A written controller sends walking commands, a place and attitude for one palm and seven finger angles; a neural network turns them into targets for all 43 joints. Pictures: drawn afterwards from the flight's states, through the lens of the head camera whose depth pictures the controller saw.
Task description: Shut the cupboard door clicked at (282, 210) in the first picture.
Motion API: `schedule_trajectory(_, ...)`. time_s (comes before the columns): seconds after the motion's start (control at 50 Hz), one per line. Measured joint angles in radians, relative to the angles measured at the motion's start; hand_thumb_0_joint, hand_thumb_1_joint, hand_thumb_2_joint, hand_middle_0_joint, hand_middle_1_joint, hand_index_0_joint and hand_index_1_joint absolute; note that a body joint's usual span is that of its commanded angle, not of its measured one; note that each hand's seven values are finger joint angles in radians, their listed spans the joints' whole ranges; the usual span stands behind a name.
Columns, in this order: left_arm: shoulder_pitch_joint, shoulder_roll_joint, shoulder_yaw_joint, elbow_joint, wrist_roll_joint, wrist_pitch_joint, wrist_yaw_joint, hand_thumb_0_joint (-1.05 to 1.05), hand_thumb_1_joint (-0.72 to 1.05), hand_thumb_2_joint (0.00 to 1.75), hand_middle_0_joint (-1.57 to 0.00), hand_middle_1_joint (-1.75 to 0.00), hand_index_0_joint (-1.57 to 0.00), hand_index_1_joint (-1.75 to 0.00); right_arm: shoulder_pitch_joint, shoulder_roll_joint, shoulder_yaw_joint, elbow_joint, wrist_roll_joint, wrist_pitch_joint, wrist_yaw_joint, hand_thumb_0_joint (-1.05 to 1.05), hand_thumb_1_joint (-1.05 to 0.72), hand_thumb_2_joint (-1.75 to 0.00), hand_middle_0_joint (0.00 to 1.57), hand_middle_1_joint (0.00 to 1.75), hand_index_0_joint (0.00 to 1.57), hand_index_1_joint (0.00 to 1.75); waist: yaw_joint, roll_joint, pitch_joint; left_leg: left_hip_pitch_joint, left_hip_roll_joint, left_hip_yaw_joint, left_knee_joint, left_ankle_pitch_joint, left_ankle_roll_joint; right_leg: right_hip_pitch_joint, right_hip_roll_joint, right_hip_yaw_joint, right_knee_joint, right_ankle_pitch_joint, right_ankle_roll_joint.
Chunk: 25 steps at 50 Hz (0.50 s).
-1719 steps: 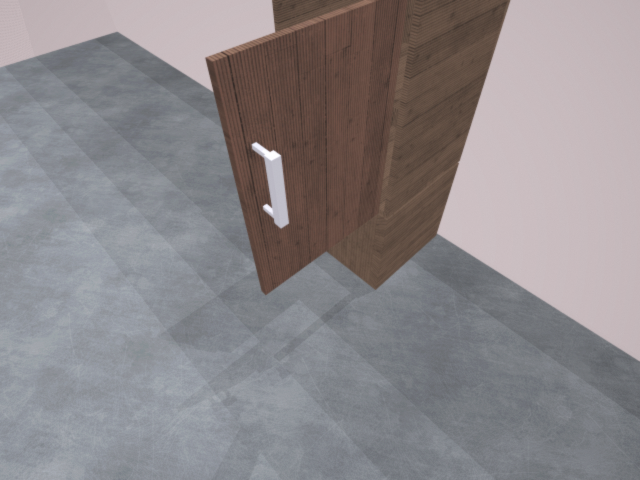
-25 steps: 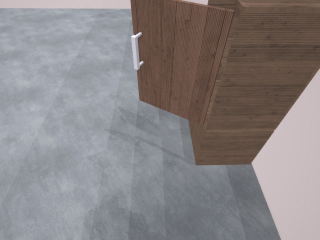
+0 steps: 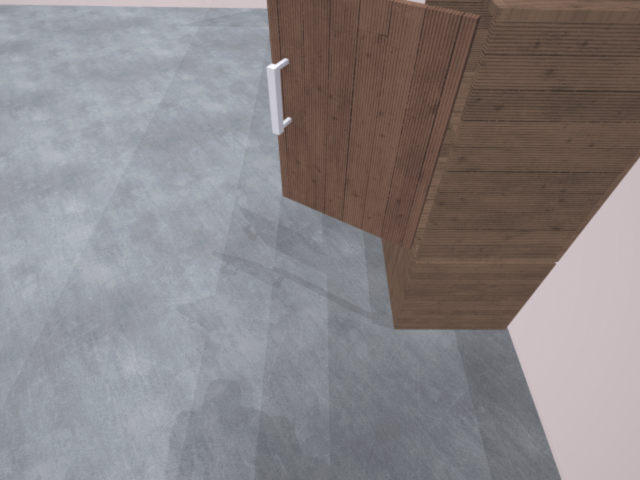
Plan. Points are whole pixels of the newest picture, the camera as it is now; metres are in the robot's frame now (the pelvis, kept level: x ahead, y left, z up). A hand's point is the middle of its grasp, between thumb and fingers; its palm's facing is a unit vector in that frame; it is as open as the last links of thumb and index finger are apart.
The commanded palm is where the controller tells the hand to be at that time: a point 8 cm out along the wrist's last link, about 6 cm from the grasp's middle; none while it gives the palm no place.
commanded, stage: walk to a spot facing it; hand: left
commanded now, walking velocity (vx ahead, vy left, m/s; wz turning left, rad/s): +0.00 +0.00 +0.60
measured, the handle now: (281, 97) +0.91 +0.13 +0.01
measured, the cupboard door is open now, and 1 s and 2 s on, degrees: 59 59 59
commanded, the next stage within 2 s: none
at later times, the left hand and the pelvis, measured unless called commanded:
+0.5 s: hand out of the picture +0.04 +0.26 -0.17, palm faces +0.30 -0.92 -0.24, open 7.4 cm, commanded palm none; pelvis -0.01 +0.02 +0.00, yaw +17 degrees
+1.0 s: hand out of the picture -0.08 +0.19 -0.19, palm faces +0.61 -0.75 -0.23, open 7.4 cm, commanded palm none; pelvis +0.00 +0.00 -0.02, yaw +39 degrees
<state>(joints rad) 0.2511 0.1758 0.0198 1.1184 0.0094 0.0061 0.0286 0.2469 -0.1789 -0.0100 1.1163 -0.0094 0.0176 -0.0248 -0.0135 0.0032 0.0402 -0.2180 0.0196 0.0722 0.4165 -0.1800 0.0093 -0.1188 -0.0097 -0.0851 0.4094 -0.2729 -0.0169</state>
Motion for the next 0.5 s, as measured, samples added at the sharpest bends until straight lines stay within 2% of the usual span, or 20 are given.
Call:
schedule_trajectory(0.08, -0.011, -0.001, 0.017, -0.040, 0.004, 0.011, 0.000, 0.00, 0.91, 0.90, -0.20, -0.30, -0.20, -0.30, 0.009, 0.005, -0.011, -0.022, -0.002, 0.022, 0.010, 0.00, -0.91, -0.90, 0.20, 0.30, 0.20, 0.30, -0.002, 0.010, 0.019, -0.069, -0.001, -0.034, 0.114, -0.045, -0.004, -0.028, -0.006, -0.043, 0.064, -0.040, -0.004)
schedule_trajectory(0.14, -0.016, 0.001, 0.029, -0.069, 0.012, 0.016, 0.002, 0.00, 0.91, 0.90, -0.20, -0.30, -0.20, -0.30, 0.015, 0.009, -0.025, -0.039, -0.003, 0.042, 0.016, 0.00, -0.91, -0.90, 0.20, 0.30, 0.20, 0.30, -0.005, 0.009, 0.036, -0.139, 0.008, -0.028, 0.319, -0.191, -0.018, -0.033, -0.018, -0.089, 0.111, -0.074, -0.003)
schedule_trajectory(0.18, -0.021, 0.008, 0.037, -0.086, 0.017, 0.018, 0.004, 0.00, 0.91, 0.90, -0.20, -0.30, -0.20, -0.30, 0.014, 0.013, -0.031, -0.053, -0.001, 0.048, 0.021, 0.00, -0.91, -0.90, 0.20, 0.30, 0.20, 0.30, -0.005, -0.007, 0.048, -0.155, 0.013, -0.013, 0.380, -0.253, -0.025, -0.034, -0.039, -0.116, 0.141, -0.098, 0.006)
schedule_trajectory(0.22, -0.025, 0.019, 0.043, -0.102, 0.016, 0.020, 0.002, 0.00, 0.91, 0.90, -0.20, -0.30, -0.20, -0.30, 0.014, 0.014, -0.033, -0.074, -0.001, 0.045, 0.027, 0.00, -0.91, -0.90, 0.20, 0.30, 0.20, 0.30, -0.007, -0.028, 0.058, -0.134, 0.020, 0.007, 0.312, -0.199, -0.028, -0.045, -0.068, -0.139, 0.191, -0.129, 0.022)
schedule_trajectory(0.24, -0.025, 0.022, 0.045, -0.111, 0.013, 0.022, -0.001, 0.00, 0.91, 0.90, -0.20, -0.30, -0.20, -0.30, 0.015, 0.009, -0.033, -0.088, -0.003, 0.037, 0.030, 0.00, -0.91, -0.90, 0.20, 0.30, 0.20, 0.30, -0.007, -0.033, 0.058, -0.124, 0.017, 0.004, 0.261, -0.110, -0.013, -0.066, -0.083, -0.147, 0.238, -0.150, 0.031)
schedule_trajectory(0.26, -0.032, 0.027, 0.047, -0.118, 0.008, 0.029, -0.002, 0.00, 0.91, 0.90, -0.20, -0.30, -0.20, -0.30, 0.009, 0.007, -0.035, -0.098, -0.006, 0.029, 0.029, 0.00, -0.91, -0.90, 0.20, 0.30, 0.20, 0.30, -0.006, -0.043, 0.063, -0.137, 0.002, 0.004, 0.271, -0.098, 0.009, -0.103, -0.095, -0.126, 0.315, -0.195, 0.044)
schedule_trajectory(0.3, -0.048, 0.036, 0.049, -0.131, 0.007, 0.048, 0.000, 0.00, 0.91, 0.90, -0.20, -0.30, -0.20, -0.30, -0.008, 0.005, -0.035, -0.114, -0.012, 0.018, 0.024, 0.00, -0.91, -0.90, 0.20, 0.30, 0.20, 0.30, -0.003, -0.051, 0.074, -0.146, -0.017, 0.004, 0.274, -0.125, 0.042, -0.192, -0.078, -0.041, 0.499, -0.275, 0.047)
schedule_trajectory(0.36, -0.076, 0.044, 0.054, -0.148, 0.011, 0.061, -0.006, 0.00, 0.91, 0.90, -0.20, -0.30, -0.20, -0.30, -0.015, -0.003, -0.034, -0.139, -0.018, 0.011, 0.015, 0.00, -0.91, -0.90, 0.20, 0.30, 0.20, 0.30, -0.012, -0.034, 0.068, -0.140, -0.033, -0.022, 0.201, -0.095, 0.049, -0.296, -0.051, 0.029, 0.665, -0.221, 0.054)
schedule_trajectory(0.42, -0.108, 0.052, 0.058, -0.180, 0.011, 0.052, -0.013, 0.00, 0.91, 0.90, -0.20, -0.30, -0.20, -0.30, -0.018, -0.011, -0.032, -0.152, -0.018, 0.006, 0.009, 0.00, -0.91, -0.90, 0.20, 0.30, 0.20, 0.30, -0.014, -0.015, 0.065, -0.129, -0.044, -0.060, 0.114, -0.034, 0.050, -0.349, -0.042, 0.068, 0.686, -0.144, 0.069)
schedule_trajectory(0.5, -0.141, 0.063, 0.058, -0.223, 0.010, 0.043, -0.015, 0.00, 0.91, 0.90, -0.20, -0.30, -0.20, -0.30, -0.022, -0.022, -0.036, -0.159, -0.019, 0.011, 0.011, 0.00, -0.91, -0.90, 0.21, 0.30, 0.20, 0.30, -0.016, 0.006, 0.056, -0.125, -0.051, -0.118, 0.050, 0.016, 0.042, -0.348, -0.035, 0.100, 0.580, -0.128, 0.081)
